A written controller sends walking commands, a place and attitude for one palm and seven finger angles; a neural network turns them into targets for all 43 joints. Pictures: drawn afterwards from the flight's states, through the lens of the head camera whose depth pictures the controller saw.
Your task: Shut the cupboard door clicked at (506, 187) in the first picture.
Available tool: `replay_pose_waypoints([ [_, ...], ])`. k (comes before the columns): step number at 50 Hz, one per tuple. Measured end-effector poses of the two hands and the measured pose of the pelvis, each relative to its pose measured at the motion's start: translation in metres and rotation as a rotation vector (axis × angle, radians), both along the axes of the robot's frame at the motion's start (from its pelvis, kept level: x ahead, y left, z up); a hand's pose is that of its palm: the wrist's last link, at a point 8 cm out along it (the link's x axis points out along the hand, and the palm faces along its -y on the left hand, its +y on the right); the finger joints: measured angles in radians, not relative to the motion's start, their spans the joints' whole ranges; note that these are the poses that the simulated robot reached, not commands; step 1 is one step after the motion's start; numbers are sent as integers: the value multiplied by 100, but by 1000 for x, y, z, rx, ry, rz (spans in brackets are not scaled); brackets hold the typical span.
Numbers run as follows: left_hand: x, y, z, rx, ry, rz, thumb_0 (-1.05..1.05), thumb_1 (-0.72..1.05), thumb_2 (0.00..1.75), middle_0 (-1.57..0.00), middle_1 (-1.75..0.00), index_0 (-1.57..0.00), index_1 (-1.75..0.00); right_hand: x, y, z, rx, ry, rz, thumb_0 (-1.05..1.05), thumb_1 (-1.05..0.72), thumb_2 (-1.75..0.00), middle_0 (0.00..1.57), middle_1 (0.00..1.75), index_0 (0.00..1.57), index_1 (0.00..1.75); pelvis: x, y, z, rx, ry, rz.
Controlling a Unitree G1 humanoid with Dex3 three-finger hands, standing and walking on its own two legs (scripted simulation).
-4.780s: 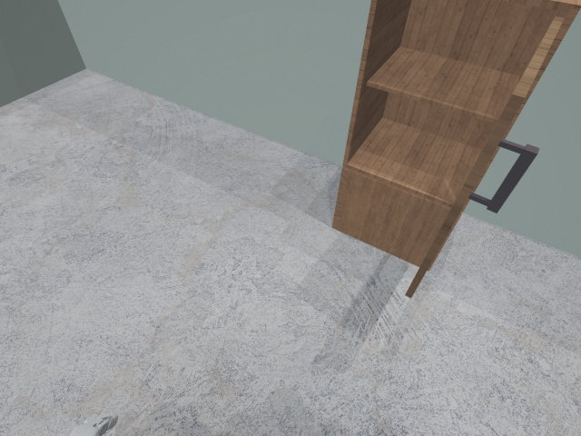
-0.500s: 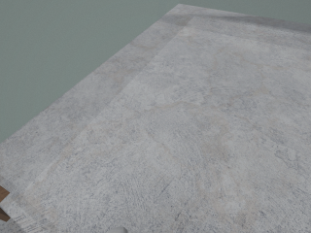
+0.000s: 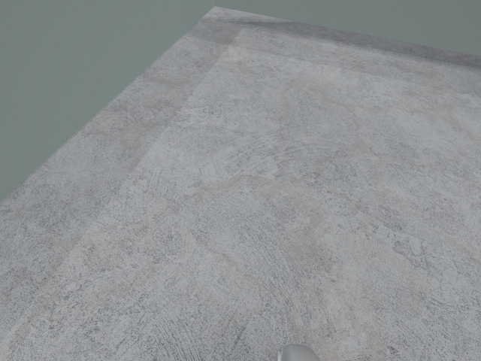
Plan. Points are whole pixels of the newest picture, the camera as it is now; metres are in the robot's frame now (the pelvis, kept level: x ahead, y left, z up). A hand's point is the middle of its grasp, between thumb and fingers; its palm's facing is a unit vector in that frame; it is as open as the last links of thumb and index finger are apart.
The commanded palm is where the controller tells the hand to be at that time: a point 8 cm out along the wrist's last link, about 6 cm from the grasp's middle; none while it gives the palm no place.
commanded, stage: walk around to get in front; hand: left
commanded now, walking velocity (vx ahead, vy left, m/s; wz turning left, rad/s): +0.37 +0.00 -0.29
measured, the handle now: out of the picture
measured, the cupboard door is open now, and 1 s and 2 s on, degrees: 85 85 85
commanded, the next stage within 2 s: walk to a spot facing it in 2.00 s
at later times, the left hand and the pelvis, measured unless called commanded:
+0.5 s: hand (211, 274) +0.33 +0.08 -0.17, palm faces -0.06 -0.98 -0.16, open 7.2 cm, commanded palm none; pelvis +0.20 -0.07 -0.01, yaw -7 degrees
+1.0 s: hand (189, 252) +0.39 +0.14 -0.19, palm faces -0.07 -0.99 -0.12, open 7.4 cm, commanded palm none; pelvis +0.41 -0.03 -0.01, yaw -9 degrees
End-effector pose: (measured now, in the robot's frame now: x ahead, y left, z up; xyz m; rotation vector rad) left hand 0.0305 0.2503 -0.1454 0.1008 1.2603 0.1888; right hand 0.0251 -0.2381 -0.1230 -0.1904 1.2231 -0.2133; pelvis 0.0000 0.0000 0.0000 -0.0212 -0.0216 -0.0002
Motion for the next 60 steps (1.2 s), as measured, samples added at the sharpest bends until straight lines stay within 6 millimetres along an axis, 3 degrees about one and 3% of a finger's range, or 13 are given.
replay_pose_waypoints([
  [4, 58, -2, 7, 7, -37, -60, 1, 92, 90, -19, -30, -20, -30, -27, 6, -5, 25, 105, -90, 0, -92, -90, 20, 30, 20, 30, 28, 2, 2, 15, 8, -34],
  [8, 113, -19, 8, -4, -43, -136, 1, 92, 90, -19, -30, -19, -30, -46, 17, -9, 66, 199, -172, 0, -92, -90, 20, 30, 20, 30, 58, -2, 1, 24, 10, -67],
  [14, 204, -68, 4, -28, -67, -262, 1, 92, 90, -19, -30, -20, -30, -60, 32, -14, 147, 346, -279, 0, -91, -90, 20, 30, 20, 30, 109, -23, -6, 32, 17, -112],
  [18, 266, -107, -4, -35, -135, -315, 1, 91, 90, -19, -30, -20, -30, -52, 29, -24, 204, 440, -326, 0, -90, -90, 20, 30, 20, 30, 148, -48, -20, 34, 21, -129],
  [22, 288, -126, -6, -41, -168, -268, 1, 91, 90, -19, -30, -20, -30, -4, 6, -32, 215, 431, -312, 1, -90, -90, 20, 30, 20, 30, 178, -66, -21, 24, 1, -128],
  [28, 298, -104, 12, 36, -152, -174, -5, 96, 90, -20, -30, -20, -30, 137, -47, -30, 132, 168, -212, 1, -90, -90, 20, 30, 20, 30, 222, -76, -6, 11, 2, -124],
  [33, 287, -92, 6, 36, -26, -157, -3, 94, 90, -19, -30, -20, -30, 248, -76, -16, 66, -29, -155, 1, -93, -90, 19, 30, 20, 30, 261, -73, -3, -5, 7, -126],
  [37, 277, -89, -7, -6, 78, -116, -1, 93, 90, -19, -30, -20, -30, 321, -80, -5, 33, -104, -86, 1, -93, -90, 19, 30, 19, 30, 296, -66, -6, -20, 6, -122],
  [43, 277, -78, -32, -79, 242, -57, 0, 92, 90, -19, -30, -20, -30, 414, -58, -5, -12, -158, -4, 0, -91, -90, 19, 30, 20, 30, 359, -43, -22, -23, -1, -123],
  [45, 290, -72, -33, -89, 280, -70, 1, 92, 90, -19, -30, -20, -30, 426, -48, -5, -14, -170, -13, 0, -91, -90, 19, 30, 20, 30, 373, -35, -22, -18, -10, -138],
  [48, 328, -62, -25, -80, 267, -103, 1, 91, 90, -19, -30, -20, -30, 423, -32, -6, 7, -131, -67, 0, -91, -90, 20, 30, 20, 30, 395, -28, -14, -16, -16, -153],
  [54, 434, -51, -8, -38, 126, -156, 1, 91, 90, -19, -30, -20, -30, 392, -24, -4, 12, 23, -189, -1, -95, -90, 20, 30, 20, 30, 438, -25, 0, 0, -8, -171],
  [60, 534, -66, 2, -20, 17, -220, 1, 92, 90, -19, -30, -20, -30, 365, -6, -7, 79, 186, -281, 0, -93, -90, 20, 30, 20, 30, 483, -37, 4, 15, -2, -193],
])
